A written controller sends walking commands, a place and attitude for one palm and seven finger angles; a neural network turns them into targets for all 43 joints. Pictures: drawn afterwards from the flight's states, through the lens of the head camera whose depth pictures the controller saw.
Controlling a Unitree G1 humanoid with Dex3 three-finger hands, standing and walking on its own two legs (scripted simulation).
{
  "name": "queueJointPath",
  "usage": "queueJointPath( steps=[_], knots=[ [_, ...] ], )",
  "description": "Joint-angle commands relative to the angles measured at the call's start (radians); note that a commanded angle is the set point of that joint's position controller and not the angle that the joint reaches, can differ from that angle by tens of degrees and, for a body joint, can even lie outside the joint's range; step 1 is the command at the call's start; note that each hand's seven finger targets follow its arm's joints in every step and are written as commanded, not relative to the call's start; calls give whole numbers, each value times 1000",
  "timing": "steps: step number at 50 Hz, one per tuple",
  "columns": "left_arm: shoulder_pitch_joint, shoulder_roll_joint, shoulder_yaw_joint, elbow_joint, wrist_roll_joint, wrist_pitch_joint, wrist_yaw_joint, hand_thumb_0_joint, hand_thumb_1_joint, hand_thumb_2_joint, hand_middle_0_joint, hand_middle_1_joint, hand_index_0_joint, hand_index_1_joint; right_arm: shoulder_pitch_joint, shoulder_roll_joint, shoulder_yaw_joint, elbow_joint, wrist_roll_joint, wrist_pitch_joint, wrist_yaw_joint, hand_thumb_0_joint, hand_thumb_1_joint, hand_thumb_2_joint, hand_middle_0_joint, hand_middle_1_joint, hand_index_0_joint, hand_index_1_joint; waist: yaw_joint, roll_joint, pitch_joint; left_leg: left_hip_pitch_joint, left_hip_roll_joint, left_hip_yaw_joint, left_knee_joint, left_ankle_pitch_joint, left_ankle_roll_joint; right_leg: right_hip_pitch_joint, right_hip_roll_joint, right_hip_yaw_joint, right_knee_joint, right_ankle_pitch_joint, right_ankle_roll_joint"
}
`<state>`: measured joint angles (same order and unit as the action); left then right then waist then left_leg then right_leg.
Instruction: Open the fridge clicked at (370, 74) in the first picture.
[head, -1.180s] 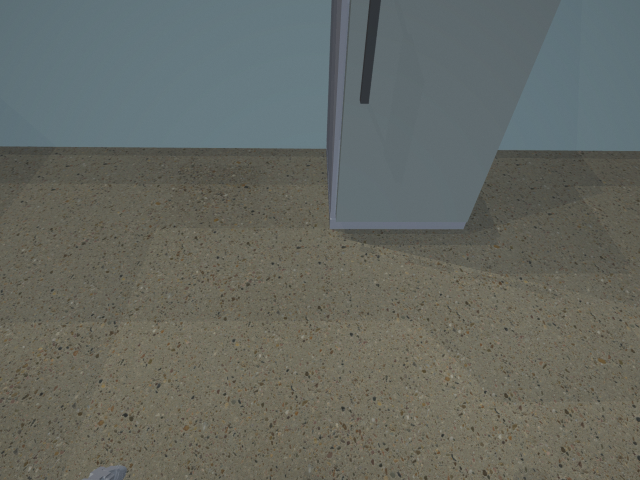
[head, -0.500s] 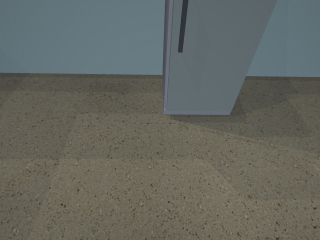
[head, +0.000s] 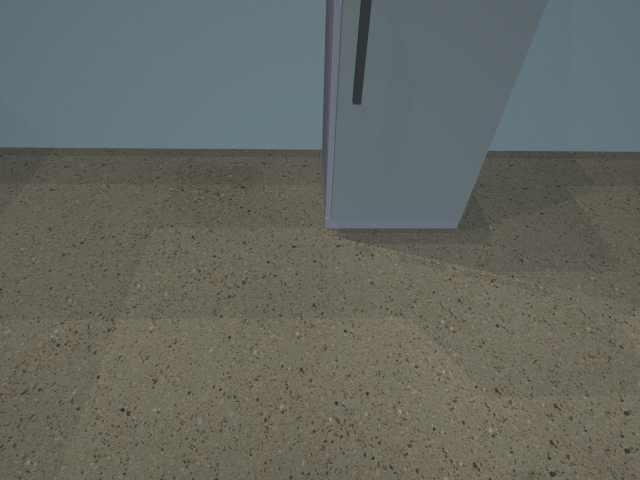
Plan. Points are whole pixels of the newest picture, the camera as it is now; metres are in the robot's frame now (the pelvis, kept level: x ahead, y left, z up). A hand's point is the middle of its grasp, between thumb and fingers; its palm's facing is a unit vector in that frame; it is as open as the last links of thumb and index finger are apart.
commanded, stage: look at it before walking up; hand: left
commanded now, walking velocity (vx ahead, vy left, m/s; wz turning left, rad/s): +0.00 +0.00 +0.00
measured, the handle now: (362, 31) +1.21 -0.05 +0.09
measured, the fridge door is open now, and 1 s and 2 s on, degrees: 0 0 0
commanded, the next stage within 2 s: walk to a spot facing it in 0.26 s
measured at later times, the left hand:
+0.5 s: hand out of the picture +0.07 +0.24 -0.16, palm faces -0.04 -0.95 -0.32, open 7.4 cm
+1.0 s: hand out of the picture +0.11 +0.14 -0.17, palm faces -0.19 -0.97 -0.17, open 7.4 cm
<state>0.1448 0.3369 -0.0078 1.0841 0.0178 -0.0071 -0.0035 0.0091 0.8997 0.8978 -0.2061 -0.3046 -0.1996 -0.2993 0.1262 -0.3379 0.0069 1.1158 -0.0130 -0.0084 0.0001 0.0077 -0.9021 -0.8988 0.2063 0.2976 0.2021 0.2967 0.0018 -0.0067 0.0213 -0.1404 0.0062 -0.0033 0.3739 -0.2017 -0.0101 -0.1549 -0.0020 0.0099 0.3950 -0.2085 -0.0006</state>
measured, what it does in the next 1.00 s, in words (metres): walks ahead, turning right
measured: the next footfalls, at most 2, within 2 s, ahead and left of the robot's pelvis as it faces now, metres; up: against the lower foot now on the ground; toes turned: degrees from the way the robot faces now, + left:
left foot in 1.14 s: +0.39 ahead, +0.06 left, +0.00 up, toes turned -16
right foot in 1.62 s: +0.41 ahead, -0.27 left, +0.00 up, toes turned -48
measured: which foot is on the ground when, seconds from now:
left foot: down 0.00-0.70, up 0.72-1.00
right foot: down 0.00-1.00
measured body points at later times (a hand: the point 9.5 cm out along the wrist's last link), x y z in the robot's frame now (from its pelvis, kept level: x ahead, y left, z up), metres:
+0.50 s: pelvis +0.01 +0.00 +0.00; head +0.01 +0.00 +0.45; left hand +0.07 +0.29 -0.14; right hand +0.08 -0.29 -0.14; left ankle +0.00 +0.13 -0.75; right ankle +0.00 -0.12 -0.75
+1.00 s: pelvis +0.14 -0.04 +0.00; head +0.16 -0.05 +0.45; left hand +0.12 +0.19 -0.15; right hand +0.18 -0.29 -0.15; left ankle +0.27 +0.09 -0.68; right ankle +0.03 -0.11 -0.75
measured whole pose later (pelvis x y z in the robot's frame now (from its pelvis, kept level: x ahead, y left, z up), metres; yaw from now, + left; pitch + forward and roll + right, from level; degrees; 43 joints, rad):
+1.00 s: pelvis +0.14 -0.04 +0.00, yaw -17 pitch +1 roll +1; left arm 0.46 0.13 0.03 1.06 0.03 -0.05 0.00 0.01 0.90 0.90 -0.21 -0.30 -0.20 -0.30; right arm 0.13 -0.19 -0.05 0.96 -0.02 -0.01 0.02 0.01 -0.91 -0.90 0.20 0.30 0.20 0.30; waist 0.05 0.00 0.03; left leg -0.62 0.12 0.05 0.94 -0.20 -0.06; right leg -0.06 0.05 0.08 0.36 -0.31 -0.06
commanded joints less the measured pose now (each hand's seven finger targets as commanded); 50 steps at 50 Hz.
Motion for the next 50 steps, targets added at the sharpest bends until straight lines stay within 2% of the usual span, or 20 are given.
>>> queueJointPath(
  steps=[1,18,21,23,25,27,28,29,31,32,33,34,35,36,37,39,41,42,45,50],
  knots=[
    [-38,212,42,-67,-6,-23,16,0,900,900,-200,-300,-200,-300,-51,-207,-42,-68,6,-27,-12,0,-900,-900,200,300,200,300,1,6,-46,9,107,-97,-56,119,37,-5,-116,109,-72,112,-33],
    [-42,214,41,-63,-6,-21,15,0,900,900,-200,-300,-200,-300,-60,-211,-40,-66,6,-27,-13,0,-900,-900,200,300,200,300,0,6,-35,22,111,-94,-73,122,34,2,-114,105,-82,120,-29],
    [39,96,22,-39,-4,8,14,0,900,900,-200,-300,-200,-300,22,-91,-18,-44,-4,-7,-11,0,-900,-900,200,300,200,300,-1,10,-40,36,110,-45,-32,-50,15,-45,-93,126,-65,-58,-22],
    [52,100,32,-60,2,23,3,0,900,900,-200,-300,-200,-300,44,-101,-30,-58,-9,2,-11,0,-900,-900,200,300,200,300,-2,11,40,-27,115,-45,-41,-248,23,-128,-65,150,-49,-237,-33],
    [69,96,46,-93,5,26,-8,0,900,900,-200,-300,-200,-300,66,-122,-45,-85,-10,2,-12,0,-900,-900,200,300,200,300,-7,36,89,-47,149,-79,-61,-360,47,-204,-30,147,16,-298,-41],
    [86,71,54,-125,6,20,-18,0,900,900,-200,-300,-200,-300,104,-151,-65,-103,-8,-5,-15,0,-900,-900,200,300,200,300,-18,116,95,-9,234,-171,-112,-434,99,-292,25,79,180,-281,-33],
    [85,43,57,-139,6,15,-22,0,900,900,-200,-300,-200,-300,121,-165,-75,-106,-6,-13,-18,0,-900,-900,200,300,200,300,-21,167,90,21,306,-224,-139,-388,140,-327,42,12,299,-226,-23],
    [67,23,60,-159,5,10,-26,0,900,900,-200,-300,-200,-300,134,-161,-81,-112,-6,-21,-18,0,-900,-900,200,300,200,300,-26,190,84,58,353,-225,-143,-286,176,-368,9,-21,369,-262,-13],
    [67,5,68,-175,4,-1,-35,0,900,900,-200,-300,-200,-300,136,-135,-83,-117,-9,-29,-19,0,-900,-900,200,300,200,300,-18,153,65,54,354,-137,-64,-78,173,-325,-28,-41,340,-299,-11],
    [119,-16,72,-161,5,-3,-38,0,900,900,-200,-300,-200,-300,112,-126,-82,-122,-11,-29,-20,0,-900,-900,200,300,200,300,14,145,65,-14,327,-60,5,-33,142,-219,-24,-71,281,-243,-13],
    [230,-21,77,-127,8,-8,-37,0,900,900,-200,-300,-200,-300,81,-109,-80,-128,-11,-28,-20,0,-900,-900,200,300,200,300,67,99,34,-111,269,24,167,-34,94,-43,-3,-87,157,-136,-24],
    [362,62,97,-88,15,-26,-27,0,900,900,-200,-300,-200,-300,66,-47,-68,-158,0,-28,-13,0,-900,-900,200,300,200,300,117,-158,-6,-344,148,151,504,-134,18,178,-144,186,-35,-149,-85],
    [463,157,114,-66,3,-35,-6,0,900,900,-200,-300,-200,-300,-18,4,-51,-228,1,-40,-2,0,-900,-900,200,300,200,300,145,-364,8,-602,39,158,753,-408,-21,245,-378,616,-184,-36,-204],
    [475,125,108,-64,-7,-41,12,0,900,900,-200,-300,-200,-300,-70,-34,-60,-239,-2,-47,-7,0,-900,-900,200,300,200,300,150,-210,27,-633,84,28,806,-343,-11,225,-375,623,-170,61,-248],
    [432,99,101,-71,-3,-41,13,0,900,900,-200,-300,-200,-300,-95,-10,-63,-236,-1,-48,-5,0,-900,-900,200,300,200,300,124,-119,78,-644,111,16,843,-282,-16,161,-358,588,-163,26,-274],
    [347,37,85,-97,4,-48,14,0,900,900,-200,-300,-200,-300,-57,14,-66,-215,-10,-42,2,0,-900,-900,200,300,200,300,60,-33,95,-596,135,12,801,-174,-35,72,-303,451,-161,52,-249],
    [320,23,86,-99,6,-58,14,0,900,900,-200,-300,-200,-300,-4,44,-71,-196,-10,-32,8,0,-900,-900,200,300,200,300,25,-60,62,-552,127,36,747,-102,-49,61,-245,335,-157,153,-217],
    [322,18,87,-99,5,-61,13,0,900,900,-200,-300,-200,-300,5,51,-74,-200,-8,-27,10,0,-900,-900,200,300,200,300,20,-72,55,-535,125,43,725,-69,-55,37,-223,294,-160,164,-206],
    [337,6,89,-90,6,-67,15,0,900,900,-200,-300,-200,-300,-21,68,-79,-227,-6,-24,17,0,-900,-900,200,300,200,300,20,-92,61,-559,117,47,663,6,-64,43,-195,277,-173,168,-194],
    [361,6,95,-79,10,-62,21,0,900,900,-200,-300,-200,-300,-141,91,-74,-291,-1,-40,24,0,-900,-900,200,300,200,300,61,-111,75,-499,89,70,450,19,-52,68,-179,283,-130,275,-176]
  ],
)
